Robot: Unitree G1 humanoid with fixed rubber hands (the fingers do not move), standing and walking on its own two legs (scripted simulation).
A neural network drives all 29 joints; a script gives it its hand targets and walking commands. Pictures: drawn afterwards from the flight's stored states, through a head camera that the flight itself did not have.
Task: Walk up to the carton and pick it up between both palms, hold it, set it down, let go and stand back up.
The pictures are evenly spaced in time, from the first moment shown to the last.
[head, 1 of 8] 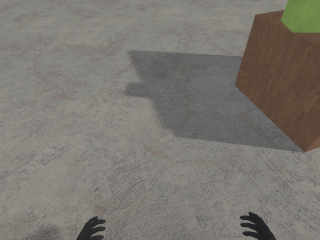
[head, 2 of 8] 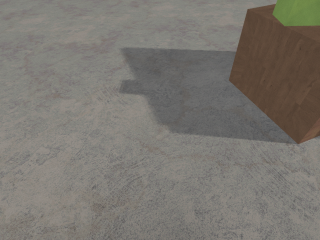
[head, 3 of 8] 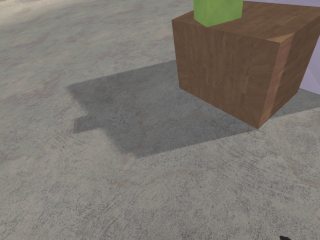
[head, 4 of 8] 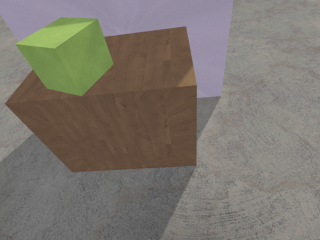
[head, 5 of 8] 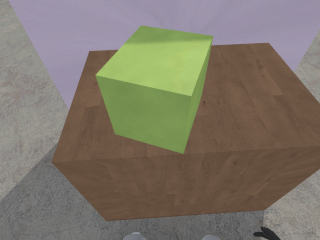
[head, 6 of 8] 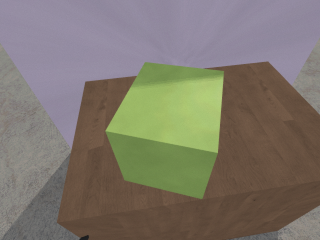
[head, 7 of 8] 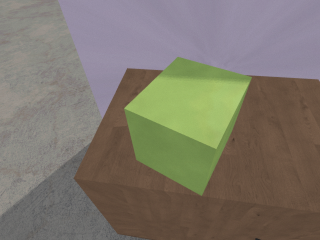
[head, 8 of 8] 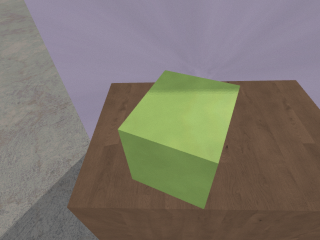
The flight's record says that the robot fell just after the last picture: no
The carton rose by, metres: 0.00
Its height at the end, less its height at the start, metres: +0.00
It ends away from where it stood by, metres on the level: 0.00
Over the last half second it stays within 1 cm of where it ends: yes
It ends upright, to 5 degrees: yes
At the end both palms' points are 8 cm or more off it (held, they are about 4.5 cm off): yes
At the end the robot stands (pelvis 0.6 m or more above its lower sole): yes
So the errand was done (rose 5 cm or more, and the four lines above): no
